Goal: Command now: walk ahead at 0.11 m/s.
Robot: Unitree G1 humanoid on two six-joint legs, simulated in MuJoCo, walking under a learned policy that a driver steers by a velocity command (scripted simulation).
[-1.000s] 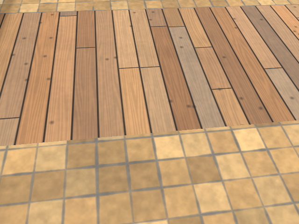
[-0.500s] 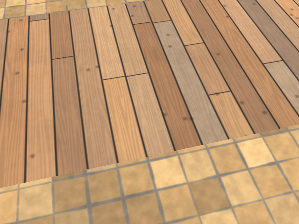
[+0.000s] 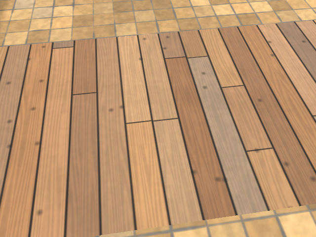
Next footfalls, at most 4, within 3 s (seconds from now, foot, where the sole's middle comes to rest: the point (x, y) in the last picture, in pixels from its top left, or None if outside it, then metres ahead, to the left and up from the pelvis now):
0.02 left None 0.13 0.08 -0.77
0.44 right None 0.06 -0.11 -0.77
0.88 left None -0.02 0.10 -0.77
1.48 right None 0.36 0.02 -0.77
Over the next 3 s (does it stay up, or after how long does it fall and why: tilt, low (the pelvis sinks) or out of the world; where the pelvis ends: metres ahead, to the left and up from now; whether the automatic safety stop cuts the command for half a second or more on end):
stays up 0.84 0.12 0.00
